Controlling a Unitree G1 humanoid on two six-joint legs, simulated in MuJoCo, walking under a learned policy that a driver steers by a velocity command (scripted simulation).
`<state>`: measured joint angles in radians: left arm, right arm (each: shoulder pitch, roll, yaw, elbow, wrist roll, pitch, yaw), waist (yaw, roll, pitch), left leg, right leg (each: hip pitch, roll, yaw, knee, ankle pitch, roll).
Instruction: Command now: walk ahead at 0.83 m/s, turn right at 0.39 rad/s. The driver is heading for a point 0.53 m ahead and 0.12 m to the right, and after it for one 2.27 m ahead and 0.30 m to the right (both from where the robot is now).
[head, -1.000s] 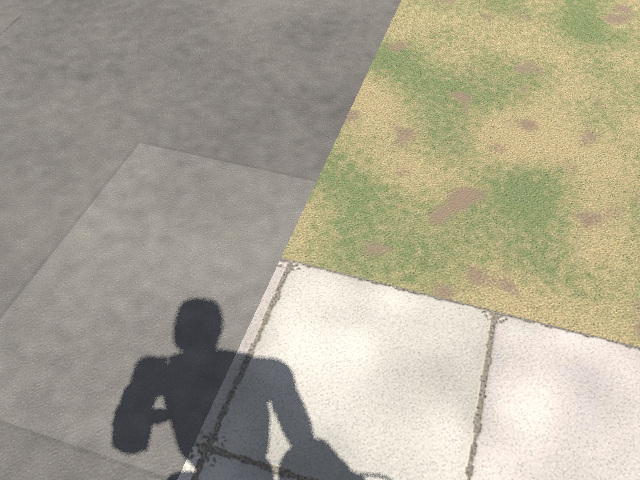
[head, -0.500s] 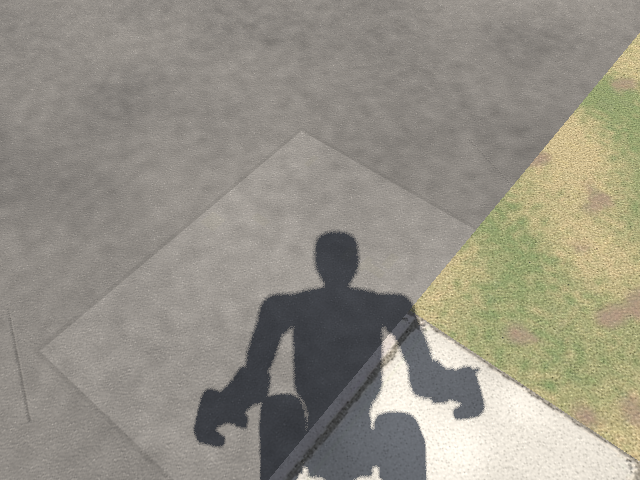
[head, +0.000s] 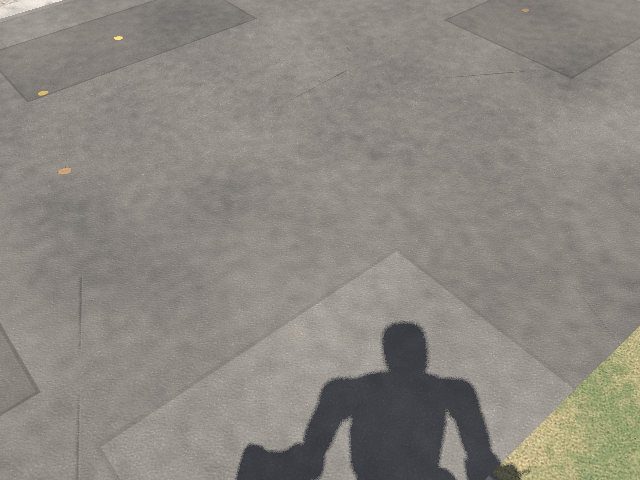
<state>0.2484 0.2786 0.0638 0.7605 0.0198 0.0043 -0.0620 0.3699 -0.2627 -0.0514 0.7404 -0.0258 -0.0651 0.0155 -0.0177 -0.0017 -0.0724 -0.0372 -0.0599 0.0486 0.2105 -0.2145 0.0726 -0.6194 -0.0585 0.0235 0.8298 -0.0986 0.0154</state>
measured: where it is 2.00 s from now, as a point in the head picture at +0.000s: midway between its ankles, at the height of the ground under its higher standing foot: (475, 360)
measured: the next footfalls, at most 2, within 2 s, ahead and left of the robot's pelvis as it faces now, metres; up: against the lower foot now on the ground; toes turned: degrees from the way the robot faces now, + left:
right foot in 0.26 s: +0.34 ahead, -0.20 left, +0.00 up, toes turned -16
left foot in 0.68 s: +0.78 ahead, -0.25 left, +0.00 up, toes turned -13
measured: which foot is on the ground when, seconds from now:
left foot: down 0.00-0.28, up 0.30-0.66, down 0.68-1.00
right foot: up 0.00-0.24, down 0.26-0.66, up 0.68-1.00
